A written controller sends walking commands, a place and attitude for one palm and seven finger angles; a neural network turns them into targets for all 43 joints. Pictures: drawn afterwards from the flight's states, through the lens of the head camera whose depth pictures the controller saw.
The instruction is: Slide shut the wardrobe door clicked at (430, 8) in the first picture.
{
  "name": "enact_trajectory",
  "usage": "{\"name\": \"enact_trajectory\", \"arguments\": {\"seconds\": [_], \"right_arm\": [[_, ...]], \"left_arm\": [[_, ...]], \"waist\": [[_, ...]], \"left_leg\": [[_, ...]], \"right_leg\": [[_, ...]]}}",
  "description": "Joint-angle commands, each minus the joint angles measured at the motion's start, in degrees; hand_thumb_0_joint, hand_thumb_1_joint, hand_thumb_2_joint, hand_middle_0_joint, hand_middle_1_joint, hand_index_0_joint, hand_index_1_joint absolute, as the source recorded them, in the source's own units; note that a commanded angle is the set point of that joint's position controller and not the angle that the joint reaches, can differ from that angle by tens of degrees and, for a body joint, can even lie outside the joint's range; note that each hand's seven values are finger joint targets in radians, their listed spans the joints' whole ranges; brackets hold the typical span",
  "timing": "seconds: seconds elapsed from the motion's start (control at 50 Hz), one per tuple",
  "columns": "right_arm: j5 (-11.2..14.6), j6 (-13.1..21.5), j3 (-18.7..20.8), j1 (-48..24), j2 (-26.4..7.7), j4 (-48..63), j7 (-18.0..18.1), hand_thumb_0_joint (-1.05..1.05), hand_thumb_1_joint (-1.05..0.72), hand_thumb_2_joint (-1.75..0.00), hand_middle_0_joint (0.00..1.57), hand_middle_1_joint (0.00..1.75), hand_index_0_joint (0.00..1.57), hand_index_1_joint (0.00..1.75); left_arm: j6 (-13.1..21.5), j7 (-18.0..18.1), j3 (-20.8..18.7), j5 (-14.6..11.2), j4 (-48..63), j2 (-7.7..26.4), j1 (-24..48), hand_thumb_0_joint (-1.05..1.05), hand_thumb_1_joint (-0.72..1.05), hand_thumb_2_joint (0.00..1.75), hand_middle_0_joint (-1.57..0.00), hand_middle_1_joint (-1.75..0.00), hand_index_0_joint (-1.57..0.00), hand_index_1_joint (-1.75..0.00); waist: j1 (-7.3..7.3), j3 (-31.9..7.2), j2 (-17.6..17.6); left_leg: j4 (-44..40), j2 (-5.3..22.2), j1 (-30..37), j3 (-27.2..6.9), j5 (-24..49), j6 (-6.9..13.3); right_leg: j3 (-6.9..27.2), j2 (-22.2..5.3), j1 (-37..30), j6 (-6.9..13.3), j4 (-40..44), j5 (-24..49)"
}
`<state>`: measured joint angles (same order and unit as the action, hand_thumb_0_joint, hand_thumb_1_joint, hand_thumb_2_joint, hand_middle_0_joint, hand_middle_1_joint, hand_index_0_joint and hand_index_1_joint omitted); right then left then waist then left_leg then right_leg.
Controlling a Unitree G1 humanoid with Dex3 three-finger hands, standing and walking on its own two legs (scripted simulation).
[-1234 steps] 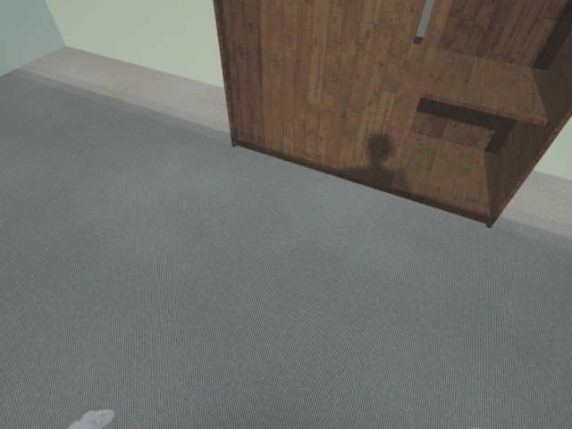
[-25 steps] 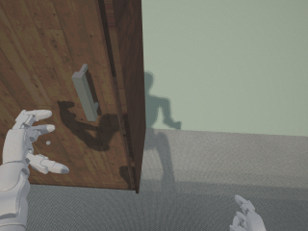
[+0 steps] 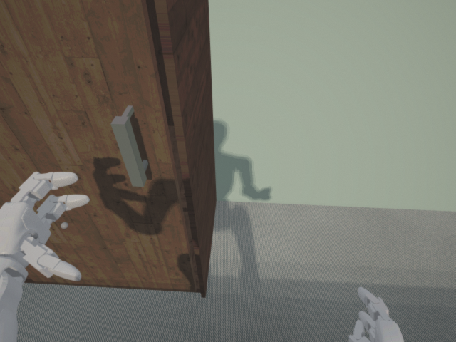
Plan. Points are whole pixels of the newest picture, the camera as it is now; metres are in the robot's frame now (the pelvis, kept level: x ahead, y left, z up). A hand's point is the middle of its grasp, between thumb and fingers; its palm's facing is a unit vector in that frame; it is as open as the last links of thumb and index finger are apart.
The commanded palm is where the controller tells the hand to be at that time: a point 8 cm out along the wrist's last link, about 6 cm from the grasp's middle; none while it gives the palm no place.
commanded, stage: draw the hand back to the body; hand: left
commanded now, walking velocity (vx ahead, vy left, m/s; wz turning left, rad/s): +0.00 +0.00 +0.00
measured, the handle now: (134, 147) +0.45 +0.25 +0.11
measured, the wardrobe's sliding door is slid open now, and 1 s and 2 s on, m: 0.02 0.02 0.02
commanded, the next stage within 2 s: step back with the hand held close in 1.12 s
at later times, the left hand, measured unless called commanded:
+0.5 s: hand (48, 219) +0.23 +0.29 +0.16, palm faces +0.48 -0.81 -0.33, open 11.2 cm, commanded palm +0.17 +0.31 +0.17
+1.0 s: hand (47, 224) +0.21 +0.27 +0.17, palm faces +0.48 -0.80 -0.36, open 7.5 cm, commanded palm +0.16 +0.30 +0.19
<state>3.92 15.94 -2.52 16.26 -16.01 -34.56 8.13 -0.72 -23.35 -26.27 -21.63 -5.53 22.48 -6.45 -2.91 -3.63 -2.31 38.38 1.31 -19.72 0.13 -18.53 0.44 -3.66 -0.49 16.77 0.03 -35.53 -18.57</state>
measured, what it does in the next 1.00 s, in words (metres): stands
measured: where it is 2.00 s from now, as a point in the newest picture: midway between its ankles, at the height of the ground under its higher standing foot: outside the picture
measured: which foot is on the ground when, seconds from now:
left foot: down 0.00-1.00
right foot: down 0.00-1.00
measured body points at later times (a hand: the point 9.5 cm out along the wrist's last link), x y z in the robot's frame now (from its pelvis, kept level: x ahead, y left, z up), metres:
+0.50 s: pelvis +0.02 +0.01 +0.02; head -0.01 +0.00 +0.47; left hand +0.20 +0.33 +0.18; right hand +0.20 -0.21 -0.07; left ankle +0.02 +0.11 -0.72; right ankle +0.00 -0.12 -0.72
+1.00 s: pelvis +0.02 +0.00 +0.02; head -0.01 -0.02 +0.47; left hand +0.18 +0.31 +0.19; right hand +0.21 -0.22 -0.06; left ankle +0.02 +0.11 -0.72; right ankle +0.00 -0.12 -0.72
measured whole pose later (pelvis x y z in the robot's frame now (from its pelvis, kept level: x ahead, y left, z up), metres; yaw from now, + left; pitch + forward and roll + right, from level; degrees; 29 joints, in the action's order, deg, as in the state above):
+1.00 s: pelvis +0.02 +0.00 +0.02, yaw -1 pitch -5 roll +0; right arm -0.5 7.7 -1.2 11.7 -12.6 -37.3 5.3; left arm 3.5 6.0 -19.6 -3.7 20.7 18.8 -24.8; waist -4.8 0.3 -2.9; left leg 25.1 0.4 -5.8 1.6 -14.3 0.6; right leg -2.4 -1.0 3.9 -0.4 -23.7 -14.8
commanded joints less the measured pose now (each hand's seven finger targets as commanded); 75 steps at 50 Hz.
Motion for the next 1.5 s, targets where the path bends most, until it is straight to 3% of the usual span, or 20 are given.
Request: {"name": "enact_trajectory", "arguments": {"seconds": [0.0,0.02,0.04,0.06,0.08,0.12,0.2,0.22,0.28,0.5,0.72,0.8,0.92,1.2,1.22,1.24,1.28,1.32,1.4,1.48], "right_arm": [[-0.5,4.2,1.9,-7.7,-6.2,8.7,0.6,0.0,-0.9,-0.9,0.2,0.3,0.2,0.3],[-0.4,4.3,1.8,-8.3,-6.1,8.6,0.7,0.0,-0.9,-0.9,0.2,0.3,0.2,0.3],[-2.8,3.3,2.2,-9.3,-5.4,7.4,-0.2,0.0,-0.9,-0.9,0.2,0.3,0.2,0.3],[-2.9,3.1,2.2,-9.9,-4.8,7.3,-0.5,0.0,-0.9,-0.9,0.2,0.3,0.2,0.3],[-2.9,2.6,2.3,-9.6,-4.5,6.9,-0.8,0.0,-0.9,-0.9,0.2,0.3,0.2,0.3],[-3.2,1.8,2.5,-9.6,-4.6,6.5,-1.4,0.0,-0.9,-0.9,0.2,0.3,0.2,0.3],[-3.7,0.0,2.8,-9.9,-4.6,5.6,-1.7,0.0,-0.9,-0.9,0.2,0.3,0.2,0.3],[-3.7,-0.4,2.7,-10.3,-4.4,5.7,-1.7,0.0,-0.9,-0.9,0.2,0.3,0.2,0.3],[-3.9,-1.2,2.8,-10.9,-3.9,5.2,-1.5,0.0,-0.9,-0.9,0.2,0.3,0.2,0.3],[-4.5,-3.5,3.1,-11.7,-3.3,5.7,-2.7,0.0,-0.9,-0.9,0.2,0.3,0.2,0.3],[-4.5,-4.6,3.3,-12.0,-2.5,6.9,-3.0,0.0,-0.9,-0.9,0.2,0.3,0.2,0.3],[-4.4,-5.1,3.4,-11.8,-2.5,6.5,-2.7,0.0,-0.9,-0.9,0.2,0.3,0.2,0.3],[-4.7,-5.1,3.3,-12.2,-2.3,6.5,-2.4,0.0,-0.9,-0.9,0.2,0.3,0.2,0.3],[-4.7,-4.9,3.4,-12.8,-2.2,6.0,-2.3,0.0,-0.9,-0.9,0.2,0.3,0.2,0.3],[-4.6,-4.8,3.3,-13.1,-2.3,5.9,-2.2,0.0,-0.9,-0.9,0.2,0.3,0.2,0.3],[-4.2,-6.1,3.4,-13.0,-3.9,8.4,-2.7,0.0,-0.9,-0.9,0.2,0.3,0.2,0.3],[-4.5,-7.9,3.6,-12.0,-2.8,7.6,-3.1,0.0,-0.9,-0.9,0.2,0.3,0.2,0.3],[-4.6,-8.9,3.9,-11.5,-2.8,8.2,-3.3,0.0,-0.9,-0.9,0.2,0.3,0.2,0.3],[-4.3,-10.5,4.6,-11.2,-4.0,10.2,-2.9,0.0,-0.9,-0.9,0.2,0.3,0.2,0.3],[-4.0,-11.4,5.1,-10.4,-3.9,12.0,-2.5,0.0,-0.9,-0.9,0.2,0.3,0.2,0.3]], "left_arm": [[3.1,2.0,-6.6,-1.0,16.7,16.8,11.5,0.0,-0.41,0.27,-0.25,-1.07,-0.25,-1.07],[2.6,1.8,-6.0,-1.0,16.7,15.9,11.2,0.0,-0.37,0.29,-0.24,-1.04,-0.24,-1.04],[5.2,13.3,-7.1,8.8,20.9,22.1,15.7,0.0,-0.33,0.31,-0.24,-1.02,-0.24,-1.02],[5.4,18.2,-3.1,9.5,18.2,14.1,9.5,0.0,-0.3,0.32,-0.24,-1.0,-0.24,-1.0],[5.6,21.2,-0.3,11.1,19.2,10.2,4.7,0.0,-0.26,0.34,-0.24,-0.98,-0.24,-0.98],[6.9,25.4,-0.4,13.4,25.8,10.9,1.7,0.0,-0.19,0.37,-0.24,-0.94,-0.24,-0.94],[7.7,29.2,0.8,15.9,27.1,10.1,-1.2,0.0,-0.04,0.44,-0.23,-0.85,-0.23,-0.85],[7.8,29.7,1.3,16.3,27.8,9.7,0.0,0.0,-0.01,0.46,-0.23,-0.83,-0.23,-0.83],[8.2,30.8,1.8,17.5,30.4,9.4,1.4,0.0,0.1,0.51,-0.23,-0.77,-0.23,-0.77],[8.4,30.5,0.5,17.8,33.0,8.4,-9.1,0.0,0.5,0.71,-0.21,-0.53,-0.21,-0.53],[8.6,30.3,0.5,17.8,40.7,7.8,-12.8,0.0,0.9,0.9,-0.2,-0.3,-0.2,-0.3],[8.2,30.2,0.6,17.8,38.3,7.5,-12.6,0.0,0.9,0.9,-0.2,-0.3,-0.2,-0.3],[8.3,30.4,0.4,17.7,38.9,7.6,-12.1,0.0,0.9,0.9,-0.2,-0.3,-0.2,-0.3],[8.7,30.4,0.5,17.8,38.4,7.7,-11.5,0.0,0.9,0.9,-0.2,-0.3,-0.2,-0.3],[8.9,30.6,0.3,17.8,39.2,8.5,-7.8,0.0,0.9,0.9,-0.2,-0.3,-0.2,-0.3],[11.5,31.1,-5.8,18.3,41.8,15.0,-2.0,0.0,0.9,0.9,-0.2,-0.3,-0.2,-0.3],[12.0,30.5,-0.9,18.8,35.0,8.6,-12.4,0.0,0.9,0.9,-0.2,-0.3,-0.2,-0.3],[13.2,30.7,-0.5,19.0,37.4,8.4,-14.5,0.0,0.9,0.9,-0.2,-0.3,-0.2,-0.3],[14.0,31.4,-2.8,18.9,41.3,10.3,-18.9,0.0,0.9,0.9,-0.2,-0.3,-0.2,-0.3],[14.6,31.9,-4.9,18.8,44.3,11.7,-21.0,0.0,0.9,0.9,-0.2,-0.3,-0.2,-0.3]], "waist": [[-0.55,-5.6,-2.2],[-0.4,-5.0,-3.0],[-1.27,0.3,-2.6],[-0.21,2.4,-1.3],[-0.49,1.6,-1.9],[-1.01,-3.0,-5.1],[-0.59,-1.9,0.6],[-0.42,-1.0,-0.1],[-0.45,-1.6,-3.3],[-1.82,-0.2,0.3],[-1.61,0.2,-2.3],[-1.34,2.1,0.4],[-1.56,0.2,-0.4],[-1.64,2.1,-1.1],[-1.31,2.5,-1.3],[0.79,7.1,1.0],[1.08,5.3,6.9],[1.35,1.4,4.0],[1.33,-3.9,-1.4],[1.16,-6.9,-1.1]], "left_leg": [[-8.1,-1.1,4.7,-2.5,6.5,1.2],[-8.3,-1.1,4.8,-2.2,6.3,1.2],[-9.9,-1.7,2.1,-1.9,4.7,0.8],[-11.0,-1.5,2.5,-1.9,2.6,0.4],[-11.7,-1.1,4.0,-1.7,2.5,0.5],[-12.7,-1.0,7.1,-1.3,5.0,0.7],[-14.5,-0.3,8.1,-0.9,7.1,0.9],[-15.2,-0.4,8.3,-0.9,6.8,0.9],[-16.2,-0.5,11.1,-0.9,7.7,0.8],[-17.5,-0.2,12.7,-0.3,17.3,0.3],[-16.9,-0.3,14.0,0.8,18.9,0.4],[-17.1,-0.4,13.1,0.9,17.0,0.5],[-17.0,-0.7,14.4,1.1,16.9,0.8],[-18.0,-0.8,14.2,1.1,13.8,0.7],[-18.0,-0.8,14.3,1.2,13.1,0.8],[-14.9,0.0,8.6,0.2,9.0,2.0],[-10.8,-0.5,8.6,-0.1,8.3,1.9],[-10.4,-0.1,8.7,-0.2,10.9,1.6],[-13.9,2.2,9.5,-1.6,22.7,1.6],[-14.9,3.8,6.8,-2.8,27.2,1.9]], "right_leg": [[1.2,1.5,-0.5,0.8,7.6,4.8],[1.4,1.2,-0.2,0.7,7.9,4.7],[3.4,0.6,0.7,0.9,11.8,2.0],[2.5,0.1,1.4,0.9,12.1,0.5],[2.0,-0.1,0.0,0.9,11.6,1.2],[2.0,-0.2,-3.6,1.2,11.2,4.2],[1.6,0.1,-5.8,0.9,12.3,6.0],[1.8,0.0,-5.7,0.8,12.5,5.7],[1.6,0.0,-6.6,1.0,12.8,6.8],[1.1,0.2,-11.5,1.0,14.0,14.2],[1.3,0.0,-11.9,0.7,14.6,16.6],[1.2,0.2,-11.0,0.6,15.3,15.2],[1.4,-0.1,-11.8,0.5,15.3,15.5],[1.6,0.1,-11.3,0.5,17.0,12.0],[1.8,0.0,-10.8,0.4,17.2,11.5],[7.1,-2.9,-4.5,0.4,21.2,12.1],[9.0,-6.1,-2.1,1.3,22.4,10.2],[8.1,-7.1,-3.2,1.7,20.1,12.9],[4.0,-3.7,-6.7,0.0,13.5,20.9],[3.4,-1.7,-10.3,-0.8,8.7,24.3]]}}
